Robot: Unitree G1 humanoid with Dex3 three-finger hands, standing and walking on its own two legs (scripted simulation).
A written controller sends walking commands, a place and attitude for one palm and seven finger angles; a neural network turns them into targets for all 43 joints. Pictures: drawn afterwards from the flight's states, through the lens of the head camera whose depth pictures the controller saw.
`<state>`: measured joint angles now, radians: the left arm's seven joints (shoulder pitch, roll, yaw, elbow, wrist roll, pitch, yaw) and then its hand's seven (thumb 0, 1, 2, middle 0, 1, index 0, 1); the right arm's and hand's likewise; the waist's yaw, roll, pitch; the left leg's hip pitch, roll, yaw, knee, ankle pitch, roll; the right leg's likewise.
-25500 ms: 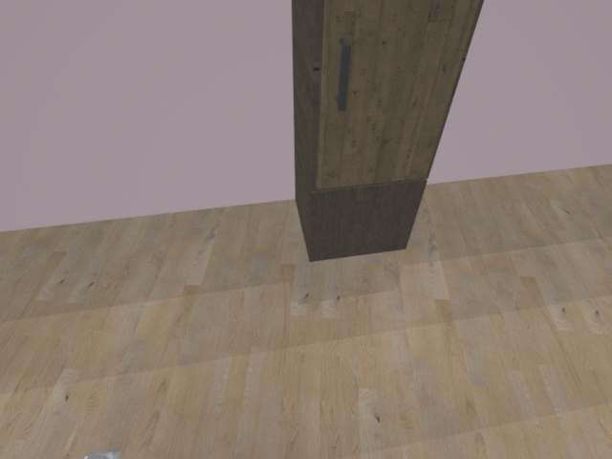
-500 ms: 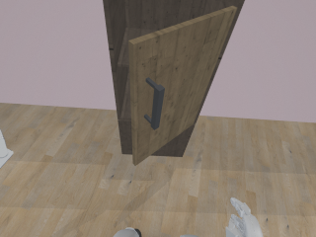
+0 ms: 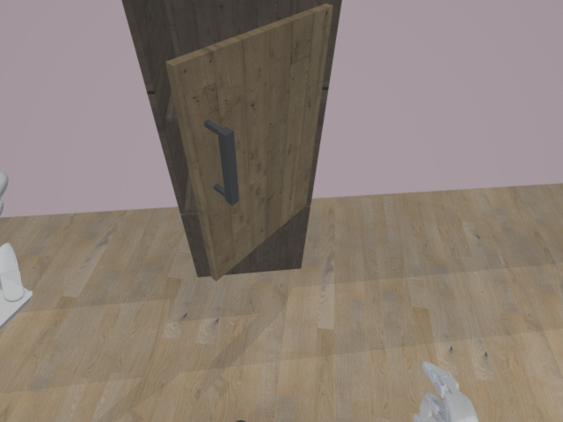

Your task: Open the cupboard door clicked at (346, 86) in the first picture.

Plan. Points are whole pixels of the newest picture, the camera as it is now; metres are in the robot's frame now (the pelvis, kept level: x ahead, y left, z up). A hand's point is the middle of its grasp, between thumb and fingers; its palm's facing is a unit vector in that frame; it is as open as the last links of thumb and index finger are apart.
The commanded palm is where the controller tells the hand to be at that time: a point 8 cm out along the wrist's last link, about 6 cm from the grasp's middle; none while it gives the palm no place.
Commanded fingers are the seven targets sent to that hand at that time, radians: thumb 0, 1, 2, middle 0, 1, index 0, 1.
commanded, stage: stop stepping back and stand still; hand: left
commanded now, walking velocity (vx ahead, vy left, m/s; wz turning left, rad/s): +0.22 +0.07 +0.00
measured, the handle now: (222, 164) +0.54 +0.12 +0.06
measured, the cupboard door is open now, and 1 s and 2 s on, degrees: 41 41 41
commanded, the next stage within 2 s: let the arm hang, fingers relaxed in 0.86 s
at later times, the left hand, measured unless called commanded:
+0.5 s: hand out of the picture +0.16 +0.29 +0.17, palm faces +0.41 -0.78 -0.47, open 7.4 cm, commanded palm +0.10 +0.33 +0.18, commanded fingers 0.00 0.90 0.90 -0.20 -0.30 -0.20 -0.30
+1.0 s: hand out of the picture +0.14 +0.31 +0.13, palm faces +0.36 -0.78 -0.50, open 7.4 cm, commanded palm none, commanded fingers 0.00 0.90 0.90 -0.20 -0.30 -0.20 -0.30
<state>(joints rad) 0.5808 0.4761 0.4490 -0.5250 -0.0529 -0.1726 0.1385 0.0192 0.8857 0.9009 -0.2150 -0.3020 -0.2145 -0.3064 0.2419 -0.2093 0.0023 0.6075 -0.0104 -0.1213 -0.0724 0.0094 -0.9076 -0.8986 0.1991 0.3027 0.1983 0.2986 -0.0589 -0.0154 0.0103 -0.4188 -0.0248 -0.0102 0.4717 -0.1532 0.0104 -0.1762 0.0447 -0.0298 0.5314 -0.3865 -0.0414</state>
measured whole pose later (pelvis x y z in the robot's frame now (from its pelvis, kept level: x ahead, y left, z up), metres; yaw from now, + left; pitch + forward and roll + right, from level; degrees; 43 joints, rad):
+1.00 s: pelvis -0.07 +0.04 +0.01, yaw +2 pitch -1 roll -1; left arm 0.47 0.41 0.33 -0.30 0.01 -0.21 0.11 0.01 0.89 0.90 -0.21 -0.30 -0.21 -0.31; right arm 0.23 -0.24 0.00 0.70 0.00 -0.16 -0.03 0.01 -0.91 -0.90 0.20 0.30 0.20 0.30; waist 0.00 0.04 0.01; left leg -0.30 0.01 0.02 0.48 -0.16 0.02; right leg -0.23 -0.02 -0.05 0.43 -0.19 0.02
